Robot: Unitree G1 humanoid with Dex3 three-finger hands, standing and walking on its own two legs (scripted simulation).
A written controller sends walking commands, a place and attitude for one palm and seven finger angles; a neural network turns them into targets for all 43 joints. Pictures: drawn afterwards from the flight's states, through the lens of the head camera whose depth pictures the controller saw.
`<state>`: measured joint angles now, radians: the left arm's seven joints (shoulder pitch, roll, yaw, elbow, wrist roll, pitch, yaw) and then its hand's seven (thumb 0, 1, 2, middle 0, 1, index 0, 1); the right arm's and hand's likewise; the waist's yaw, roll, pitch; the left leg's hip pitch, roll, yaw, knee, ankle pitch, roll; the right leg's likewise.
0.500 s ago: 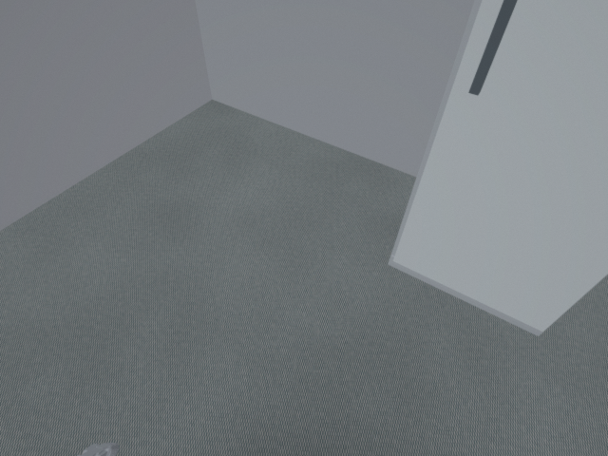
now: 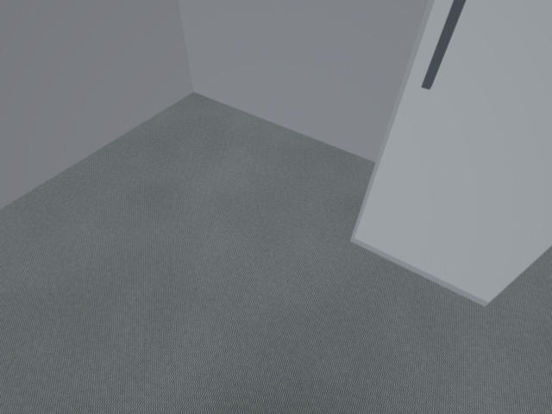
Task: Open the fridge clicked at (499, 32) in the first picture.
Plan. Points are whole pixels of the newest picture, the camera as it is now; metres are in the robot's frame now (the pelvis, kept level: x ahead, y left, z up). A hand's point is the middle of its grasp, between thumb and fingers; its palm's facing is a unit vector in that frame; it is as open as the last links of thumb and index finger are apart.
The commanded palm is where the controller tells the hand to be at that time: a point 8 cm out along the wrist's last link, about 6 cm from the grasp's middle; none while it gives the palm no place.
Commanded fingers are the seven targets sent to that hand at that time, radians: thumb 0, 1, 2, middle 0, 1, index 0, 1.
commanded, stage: stand and wait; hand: left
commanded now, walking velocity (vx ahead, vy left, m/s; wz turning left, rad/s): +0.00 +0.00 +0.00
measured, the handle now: (449, 30) +0.89 -0.35 +0.19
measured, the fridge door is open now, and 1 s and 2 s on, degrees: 0 0 0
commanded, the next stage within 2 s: look at it before walking up in 0.32 s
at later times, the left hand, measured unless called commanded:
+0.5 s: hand out of the picture +0.08 +0.24 -0.15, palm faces -0.04 -0.94 -0.33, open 7.4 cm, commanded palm none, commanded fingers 0.00 0.90 0.90 -0.20 -0.30 -0.20 -0.30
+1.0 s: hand out of the picture +0.07 +0.24 -0.15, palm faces -0.04 -0.94 -0.34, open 7.4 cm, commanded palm none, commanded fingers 0.00 0.90 0.90 -0.20 -0.30 -0.20 -0.30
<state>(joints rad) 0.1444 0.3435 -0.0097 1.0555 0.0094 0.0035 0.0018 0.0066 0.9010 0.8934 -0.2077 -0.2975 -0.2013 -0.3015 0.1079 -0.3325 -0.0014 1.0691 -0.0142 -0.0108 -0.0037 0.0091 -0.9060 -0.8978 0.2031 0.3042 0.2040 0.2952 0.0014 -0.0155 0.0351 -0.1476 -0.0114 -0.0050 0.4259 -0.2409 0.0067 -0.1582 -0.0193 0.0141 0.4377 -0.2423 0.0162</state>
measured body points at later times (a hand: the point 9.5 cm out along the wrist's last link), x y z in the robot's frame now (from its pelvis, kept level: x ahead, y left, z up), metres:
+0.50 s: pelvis -0.01 -0.01 +0.00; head -0.01 -0.01 +0.45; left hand +0.08 +0.29 -0.13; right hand +0.07 -0.30 -0.13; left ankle -0.01 +0.12 -0.74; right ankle +0.00 -0.13 -0.74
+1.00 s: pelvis +0.00 -0.01 +0.00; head +0.00 -0.01 +0.45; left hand +0.08 +0.28 -0.13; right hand +0.08 -0.31 -0.13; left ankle -0.01 +0.12 -0.74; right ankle +0.00 -0.13 -0.74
